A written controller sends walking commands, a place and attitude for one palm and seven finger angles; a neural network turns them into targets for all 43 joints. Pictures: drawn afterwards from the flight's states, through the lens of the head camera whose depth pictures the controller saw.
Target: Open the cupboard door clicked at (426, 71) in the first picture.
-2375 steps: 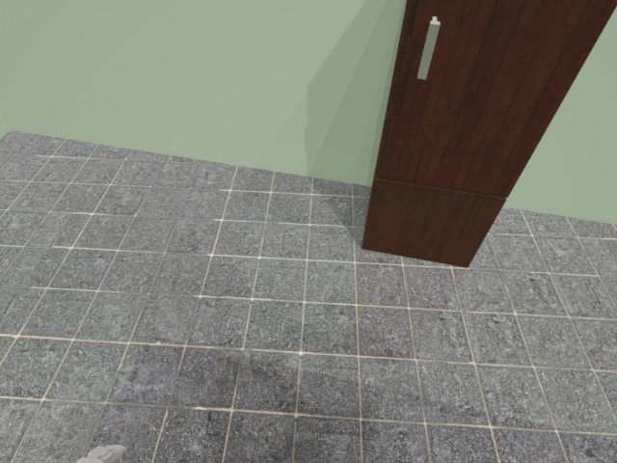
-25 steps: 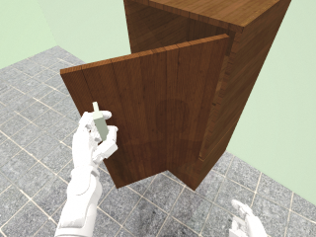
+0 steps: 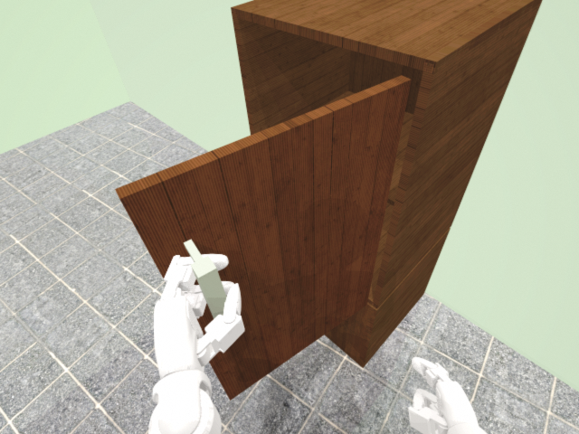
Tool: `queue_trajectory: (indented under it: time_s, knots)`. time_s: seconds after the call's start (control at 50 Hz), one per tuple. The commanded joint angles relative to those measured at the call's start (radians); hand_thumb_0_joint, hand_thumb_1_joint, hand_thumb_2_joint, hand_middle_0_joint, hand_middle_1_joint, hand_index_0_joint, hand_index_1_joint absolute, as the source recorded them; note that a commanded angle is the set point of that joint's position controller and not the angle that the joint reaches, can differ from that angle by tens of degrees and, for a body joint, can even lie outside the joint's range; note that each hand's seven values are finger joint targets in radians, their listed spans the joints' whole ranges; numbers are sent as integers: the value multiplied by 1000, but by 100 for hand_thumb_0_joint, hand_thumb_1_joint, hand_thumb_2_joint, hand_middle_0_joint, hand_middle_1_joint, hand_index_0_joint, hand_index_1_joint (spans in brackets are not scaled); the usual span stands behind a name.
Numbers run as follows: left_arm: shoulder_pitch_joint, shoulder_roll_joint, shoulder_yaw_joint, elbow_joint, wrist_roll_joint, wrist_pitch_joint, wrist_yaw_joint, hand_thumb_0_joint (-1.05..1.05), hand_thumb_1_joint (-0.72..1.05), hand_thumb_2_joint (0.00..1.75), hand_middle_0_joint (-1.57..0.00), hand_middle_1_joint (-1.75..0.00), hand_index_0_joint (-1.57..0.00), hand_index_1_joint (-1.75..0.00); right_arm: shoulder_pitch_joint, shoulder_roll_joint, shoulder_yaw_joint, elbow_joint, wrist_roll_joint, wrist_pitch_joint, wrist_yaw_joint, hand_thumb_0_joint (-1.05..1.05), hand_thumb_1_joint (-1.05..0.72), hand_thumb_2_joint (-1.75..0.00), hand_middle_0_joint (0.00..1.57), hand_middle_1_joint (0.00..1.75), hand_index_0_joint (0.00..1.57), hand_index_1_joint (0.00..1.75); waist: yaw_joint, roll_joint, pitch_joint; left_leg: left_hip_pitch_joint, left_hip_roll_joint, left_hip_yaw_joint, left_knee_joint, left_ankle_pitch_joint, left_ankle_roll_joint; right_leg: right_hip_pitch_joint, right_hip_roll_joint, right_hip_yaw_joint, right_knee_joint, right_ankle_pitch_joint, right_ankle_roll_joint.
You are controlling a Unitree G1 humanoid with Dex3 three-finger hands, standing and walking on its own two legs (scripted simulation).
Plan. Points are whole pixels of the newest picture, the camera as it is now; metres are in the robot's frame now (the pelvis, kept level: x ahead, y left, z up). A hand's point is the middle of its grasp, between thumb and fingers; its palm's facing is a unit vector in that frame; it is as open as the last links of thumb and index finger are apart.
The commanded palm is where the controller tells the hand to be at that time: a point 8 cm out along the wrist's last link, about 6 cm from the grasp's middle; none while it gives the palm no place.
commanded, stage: open thumb and fingers to let go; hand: left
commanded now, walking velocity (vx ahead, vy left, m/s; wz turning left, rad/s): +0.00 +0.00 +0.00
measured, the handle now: (208, 286) +0.27 +0.12 +0.11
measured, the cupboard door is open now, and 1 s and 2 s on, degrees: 79 73 76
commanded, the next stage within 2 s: slide the hand sideways off the handle in 0.82 s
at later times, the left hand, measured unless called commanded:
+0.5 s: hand (216, 312) +0.23 +0.10 +0.12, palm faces +0.35 -0.94 +0.01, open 12.2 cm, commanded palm +0.18 +0.13 +0.11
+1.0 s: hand (216, 308) +0.24 +0.11 +0.12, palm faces +0.24 -0.97 -0.03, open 15.5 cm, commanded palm +0.19 +0.13 +0.11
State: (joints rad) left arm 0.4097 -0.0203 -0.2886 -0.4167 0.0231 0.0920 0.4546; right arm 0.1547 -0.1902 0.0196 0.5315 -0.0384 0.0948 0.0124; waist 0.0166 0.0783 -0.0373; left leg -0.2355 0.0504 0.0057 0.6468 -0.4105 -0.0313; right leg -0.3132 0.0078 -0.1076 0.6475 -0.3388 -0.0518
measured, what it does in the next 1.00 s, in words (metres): shifts its weight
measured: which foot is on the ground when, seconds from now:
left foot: down 0.00-1.00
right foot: down 0.00-1.00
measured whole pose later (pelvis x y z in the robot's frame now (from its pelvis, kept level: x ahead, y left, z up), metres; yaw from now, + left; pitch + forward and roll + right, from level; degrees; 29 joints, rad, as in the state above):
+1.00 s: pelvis -0.04 +0.03 +0.00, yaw +1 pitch -3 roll +0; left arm 0.07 -0.06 -0.26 -0.12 0.08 0.09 0.41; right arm 0.14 -0.16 0.05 0.59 -0.02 0.10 0.00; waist 0.05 0.03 0.01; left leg -0.25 -0.01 0.02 0.63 -0.34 0.02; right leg -0.31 -0.05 -0.09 0.61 -0.25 -0.01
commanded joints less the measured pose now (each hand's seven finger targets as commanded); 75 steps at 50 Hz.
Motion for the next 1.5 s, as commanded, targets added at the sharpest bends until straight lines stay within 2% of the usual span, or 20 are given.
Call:
queue_trajectory:
  time_s: [0.0,0.06,0.18,0.38,0.44,0.48,0.7,0.78,0.9,0.92,0.94,0.96,1.02,1.06,1.1,1.14,1.24,1.3,1.4,1.48]
  knots:
    - [-259,-76,61,-148,38,-89,69,0,83,87,-40,-134,-40,-134,-160,-60,-23,-153,-8,-78,-28,0,-90,-90,20,30,20,30,20,-162,-126,-38,-73,-2,-18,276,51,120,-55,116,-151,296,30]
    - [-256,-95,46,-112,31,-107,53,0,62,78,-38,-132,-38,-132,-150,-57,-20,-148,-7,-92,-39,0,-90,-90,20,30,20,30,25,-198,-146,-36,-76,-1,-31,269,53,147,-67,130,-174,291,41]
    - [-292,-58,76,-66,32,-129,15,0,20,60,-35,-127,-35,-127,-152,-58,-21,-127,-5,-105,-52,0,-90,-90,20,30,20,30,34,-169,-126,-17,-71,3,-70,254,56,157,-68,134,-212,215,35]
    - [-429,-121,27,3,41,-116,33,0,-50,30,-30,-120,-30,-120,-174,-56,-13,-118,-2,-122,-45,0,-90,-90,20,30,20,30,24,-157,-84,9,-65,-11,-115,178,53,98,-55,94,-244,23,25]
    - [-456,-126,33,13,38,-106,44,0,-50,30,-29,-115,-29,-115,-184,-54,-10,-116,-3,-114,-42,0,-90,-90,20,30,20,30,30,-159,-92,8,-64,-14,-132,178,51,106,-51,82,-235,27,22]
    - [-467,-144,12,22,51,-97,50,0,-50,30,-27,-105,-27,-105,-188,-55,-11,-110,0,-104,-35,0,-90,-90,20,30,20,30,29,-101,-85,7,-59,-20,-141,181,44,98,-45,66,-211,47,13]
    - [-597,-206,-27,104,58,-37,98,0,-50,30,-18,-50,-18,-50,-216,-55,-5,-92,6,-64,-19,0,-90,-90,20,30,20,30,23,-106,-88,-23,-47,-42,-160,143,30,63,-28,26,-151,34,5]
    - [-609,-190,-8,116,59,-20,114,0,-50,30,-15,-30,-15,-30,-221,-56,-7,-90,5,-52,-16,0,-90,-90,20,30,20,30,34,-107,-114,-29,-50,-43,-157,155,27,79,-26,28,-144,43,1]
    - [-616,-211,-19,117,50,-15,111,0,-50,30,-15,-30,-15,-30,-222,-56,-7,-90,8,-38,-12,0,-90,-90,20,30,20,30,26,-122,-111,-30,-43,-43,-151,172,25,75,-27,27,-143,54,1]
    - [-609,-146,-222,106,136,-56,-102,0,-50,30,-15,-30,-15,-30,-124,-92,-10,-82,4,-42,-8,0,-90,-90,20,30,20,30,-69,-168,-58,16,-38,-43,-140,195,46,34,-29,61,-137,121,6]
    - [-640,-59,-134,59,98,-101,-213,0,-50,30,-15,-30,-15,-30,-105,-86,-15,-113,20,-50,-21,0,-90,-90,20,30,20,30,-42,-142,-120,3,-42,-36,-136,206,50,65,-31,54,-120,161,3]
    - [-636,-22,-123,23,77,-131,-299,0,-50,30,-15,-30,-15,-30,-105,-86,-9,-136,24,-61,-33,0,-90,-90,20,30,20,30,-26,-101,-158,12,-47,-33,-133,205,54,85,-32,56,-107,176,2]
    - [-633,6,-98,44,-25,-152,-484,0,-50,30,-15,-30,-15,-30,-94,-90,7,-167,51,-109,-50,0,-90,-90,20,30,20,30,-35,-67,-129,-6,-51,-43,-134,149,53,58,-30,48,-105,121,3]
    - [-590,-28,-67,29,-97,-141,-508,0,-50,30,-15,-30,-15,-30,-105,-90,12,-184,63,-150,-54,0,-90,-90,20,30,20,30,-25,-97,-106,-34,-49,-54,-141,116,48,47,-24,33,-107,75,10]
    - [-525,-13,-6,35,-135,-125,-491,0,-50,30,-15,-30,-15,-30,-102,-95,12,-180,67,-182,-52,0,-90,-90,20,30,20,30,-10,-119,-89,-53,-47,-59,-147,92,40,38,-23,25,-110,42,15]
    - [-446,-11,9,-17,-135,-119,-466,0,-50,30,-15,-30,-15,-30,-95,-97,7,-189,65,-206,-43,0,-90,-90,20,30,20,30,5,-138,-110,-55,-46,-56,-139,125,40,50,-24,26,-103,68,19]
    - [-326,79,71,-92,-84,-117,-430,0,-50,30,-15,-30,-15,-30,-73,-103,2,-201,56,-221,-27,0,-90,-90,20,30,20,30,19,-142,-109,-73,-47,-33,-123,171,43,67,-28,44,-95,118,19]
    - [-271,115,114,-110,-76,-113,-430,0,-50,30,-15,-30,-15,-30,-75,-102,5,-209,54,-218,-30,0,-90,-90,20,30,20,30,28,-102,-84,-80,-49,-20,-120,171,44,66,-29,50,-96,123,17]
    - [-172,141,173,-158,-111,-128,-450,0,-50,30,-15,-30,-15,-30,-68,-100,9,-220,54,-228,-39,0,-90,-90,20,30,20,30,30,-112,-82,-91,-51,-8,-105,182,47,81,-26,56,-99,151,23]
    - [-86,176,216,-231,-134,-174,-470,0,-50,30,-15,-30,-15,-30,-39,-103,0,-222,55,-256,-42,0,-90,-90,20,30,20,30,32,-90,-128,-79,-51,-1,-79,247,49,103,-23,59,-78,243,24]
